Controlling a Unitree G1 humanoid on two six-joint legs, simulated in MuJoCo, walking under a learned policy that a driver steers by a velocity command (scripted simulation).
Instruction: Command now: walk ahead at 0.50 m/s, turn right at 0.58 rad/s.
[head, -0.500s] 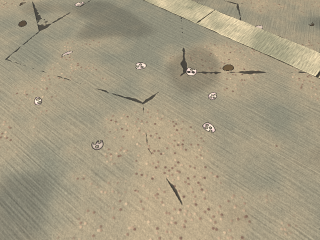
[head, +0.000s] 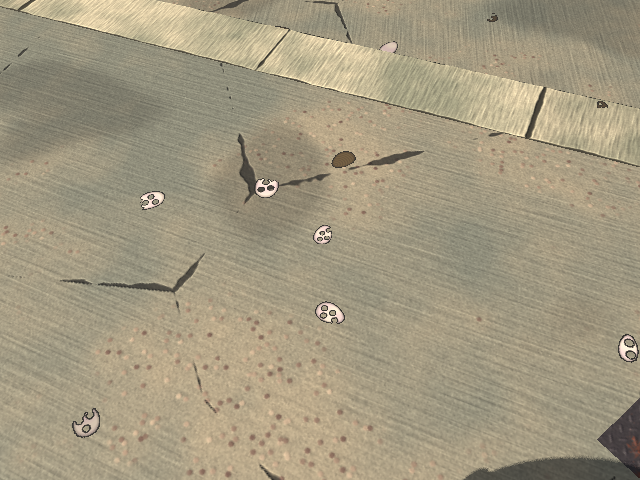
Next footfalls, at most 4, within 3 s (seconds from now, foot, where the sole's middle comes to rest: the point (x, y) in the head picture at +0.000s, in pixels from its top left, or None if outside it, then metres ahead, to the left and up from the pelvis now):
0.28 left None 0.35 0.12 -0.78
0.80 right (416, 422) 0.59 -0.12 -0.78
1.34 left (353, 294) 0.92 0.02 -0.78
1.74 right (436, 305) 0.89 -0.18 -0.78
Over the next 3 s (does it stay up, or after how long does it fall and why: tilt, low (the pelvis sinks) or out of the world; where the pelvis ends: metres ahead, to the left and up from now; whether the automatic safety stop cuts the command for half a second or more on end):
stays up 1.03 -0.13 0.00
